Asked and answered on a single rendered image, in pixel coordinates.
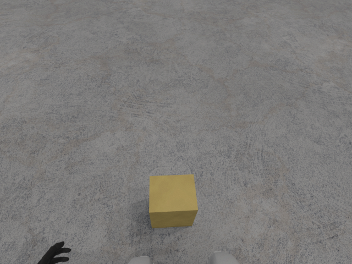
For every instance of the right robot thigh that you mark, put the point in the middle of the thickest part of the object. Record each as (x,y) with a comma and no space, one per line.
(221,258)

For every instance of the left robot hand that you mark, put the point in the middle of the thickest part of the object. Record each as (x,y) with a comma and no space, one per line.
(54,250)

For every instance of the carton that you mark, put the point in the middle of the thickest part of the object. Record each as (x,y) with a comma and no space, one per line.
(172,201)

